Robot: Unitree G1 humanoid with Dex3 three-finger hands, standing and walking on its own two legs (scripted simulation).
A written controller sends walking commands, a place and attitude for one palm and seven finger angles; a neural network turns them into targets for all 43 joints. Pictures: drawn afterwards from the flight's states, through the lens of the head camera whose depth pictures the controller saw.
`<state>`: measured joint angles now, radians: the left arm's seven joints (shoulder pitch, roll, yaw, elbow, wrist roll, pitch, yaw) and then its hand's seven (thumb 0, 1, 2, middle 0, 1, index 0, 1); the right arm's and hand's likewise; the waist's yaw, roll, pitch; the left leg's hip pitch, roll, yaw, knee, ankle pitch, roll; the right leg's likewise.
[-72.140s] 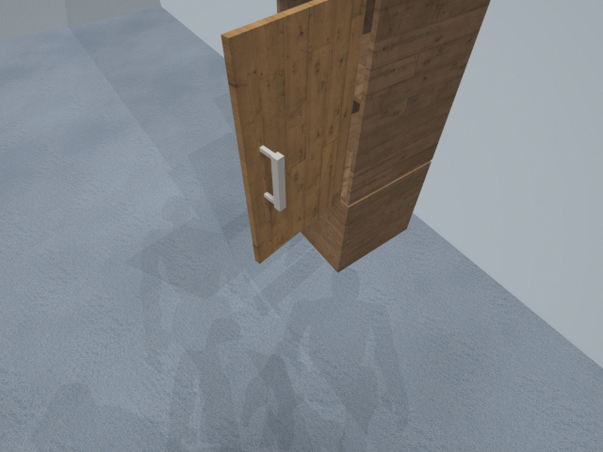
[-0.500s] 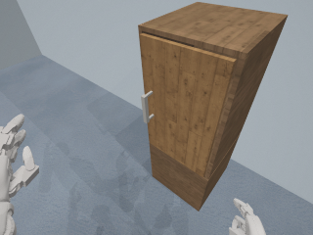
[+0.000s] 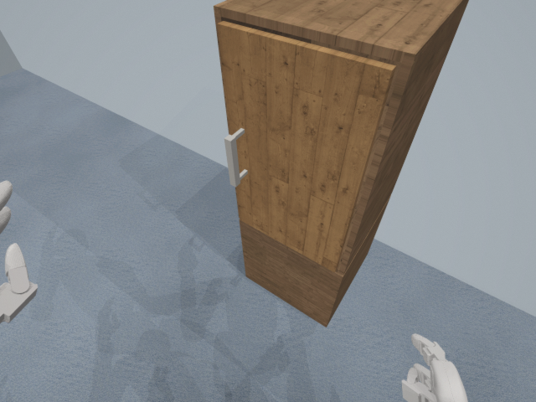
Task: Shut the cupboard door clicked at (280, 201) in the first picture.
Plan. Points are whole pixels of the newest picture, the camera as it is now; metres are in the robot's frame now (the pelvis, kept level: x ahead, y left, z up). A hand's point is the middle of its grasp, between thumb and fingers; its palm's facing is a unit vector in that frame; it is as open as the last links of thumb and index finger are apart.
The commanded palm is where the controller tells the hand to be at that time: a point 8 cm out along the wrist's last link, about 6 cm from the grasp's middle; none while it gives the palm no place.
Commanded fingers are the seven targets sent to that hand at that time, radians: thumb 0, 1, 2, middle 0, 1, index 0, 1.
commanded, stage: step back with the hand held close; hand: left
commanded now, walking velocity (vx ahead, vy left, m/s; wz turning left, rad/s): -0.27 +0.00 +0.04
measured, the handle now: (237, 158) +0.66 +0.11 -0.04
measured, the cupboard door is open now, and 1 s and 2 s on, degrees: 0 0 0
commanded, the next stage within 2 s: stop stepping back and stand still in 1.06 s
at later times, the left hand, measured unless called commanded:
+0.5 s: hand out of the picture +0.13 +0.28 +0.17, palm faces +0.49 -0.73 -0.47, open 7.4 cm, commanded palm +0.05 +0.31 +0.18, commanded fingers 0.00 0.90 0.90 -0.20 -0.30 -0.20 -0.30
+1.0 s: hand out of the picture +0.05 +0.30 +0.17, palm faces +0.49 -0.75 -0.45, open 7.4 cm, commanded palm -0.01 +0.32 +0.18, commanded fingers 0.00 0.90 0.90 -0.20 -0.30 -0.20 -0.30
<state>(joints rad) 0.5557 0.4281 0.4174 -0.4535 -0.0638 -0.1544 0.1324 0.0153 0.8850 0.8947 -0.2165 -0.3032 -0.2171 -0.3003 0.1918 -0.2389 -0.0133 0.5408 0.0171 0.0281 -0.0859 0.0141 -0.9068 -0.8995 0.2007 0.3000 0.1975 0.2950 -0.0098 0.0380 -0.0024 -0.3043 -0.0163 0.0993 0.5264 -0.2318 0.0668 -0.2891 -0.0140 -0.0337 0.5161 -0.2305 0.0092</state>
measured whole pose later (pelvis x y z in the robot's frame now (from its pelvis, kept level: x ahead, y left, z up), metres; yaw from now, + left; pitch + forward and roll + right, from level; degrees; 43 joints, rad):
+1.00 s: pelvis -0.14 +0.01 +0.00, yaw +3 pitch +3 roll -5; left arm 0.52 0.44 0.48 -0.49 -0.03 -0.25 0.15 0.01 0.88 0.90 -0.22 -0.30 -0.22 -0.30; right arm 0.19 -0.18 -0.02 0.62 -0.02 -0.09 -0.08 0.01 -0.91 -0.90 0.20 0.30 0.20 0.30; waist -0.01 0.01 -0.02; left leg -0.47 0.03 0.00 0.54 -0.12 0.06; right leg -0.36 0.09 0.03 0.79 -0.37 0.02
